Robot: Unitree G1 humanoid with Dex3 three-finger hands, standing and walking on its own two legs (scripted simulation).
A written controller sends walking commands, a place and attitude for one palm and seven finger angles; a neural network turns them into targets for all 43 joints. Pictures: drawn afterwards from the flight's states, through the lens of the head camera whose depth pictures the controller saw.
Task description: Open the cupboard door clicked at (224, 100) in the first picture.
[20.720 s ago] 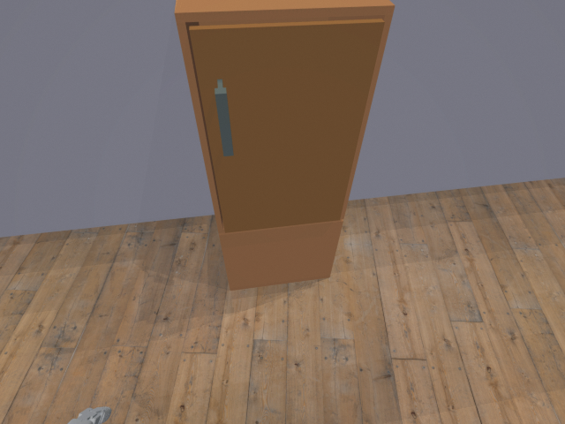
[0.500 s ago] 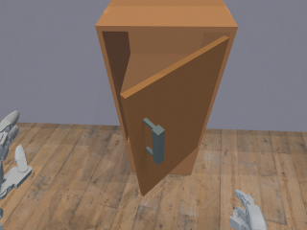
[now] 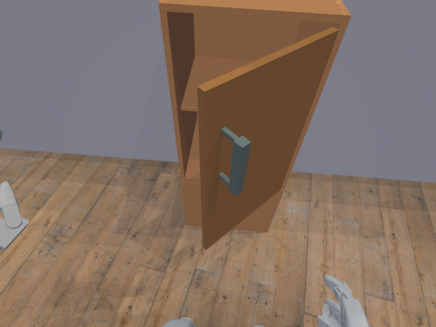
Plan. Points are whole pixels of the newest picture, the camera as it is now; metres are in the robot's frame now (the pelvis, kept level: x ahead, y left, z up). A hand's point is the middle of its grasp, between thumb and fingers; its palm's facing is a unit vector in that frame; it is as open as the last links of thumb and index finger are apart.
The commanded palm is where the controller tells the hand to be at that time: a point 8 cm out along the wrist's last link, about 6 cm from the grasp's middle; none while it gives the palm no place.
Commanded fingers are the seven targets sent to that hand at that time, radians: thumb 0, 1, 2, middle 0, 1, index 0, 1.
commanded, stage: step back with the hand held close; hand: left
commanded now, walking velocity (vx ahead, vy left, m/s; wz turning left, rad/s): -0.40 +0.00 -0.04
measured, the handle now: (231, 162) +0.41 +0.00 +0.08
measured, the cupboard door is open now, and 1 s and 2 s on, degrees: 45 45 45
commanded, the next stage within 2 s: stop stepping back and stand still in 0.40 s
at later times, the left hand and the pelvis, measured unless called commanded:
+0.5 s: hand out of the picture +0.12 +0.24 +0.19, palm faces +0.36 -0.81 -0.46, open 7.4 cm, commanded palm +0.05 +0.29 +0.20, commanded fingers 0.00 0.90 0.90 -0.20 -0.30 -0.20 -0.30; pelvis -0.11 +0.00 +0.01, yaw -2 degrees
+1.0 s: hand out of the picture +0.01 +0.24 +0.19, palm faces +0.35 -0.80 -0.49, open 7.4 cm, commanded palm -0.04 +0.28 +0.20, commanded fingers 0.00 0.90 0.90 -0.20 -0.30 -0.20 -0.30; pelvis -0.20 -0.01 +0.01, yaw -3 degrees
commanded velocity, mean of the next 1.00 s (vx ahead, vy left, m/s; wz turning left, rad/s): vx -0.08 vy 0.03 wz -0.03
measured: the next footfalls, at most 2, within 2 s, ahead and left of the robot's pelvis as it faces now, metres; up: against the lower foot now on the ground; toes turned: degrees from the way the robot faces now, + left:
right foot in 0.52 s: -0.18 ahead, -0.09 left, +0.00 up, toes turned -4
left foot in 0.78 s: -0.17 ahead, +0.13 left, +0.00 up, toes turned +1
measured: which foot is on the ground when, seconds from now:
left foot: down 0.00-0.52, up 0.54-0.76, down 0.78-1.00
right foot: down 0.00-0.16, up 0.18-0.50, down 0.52-1.00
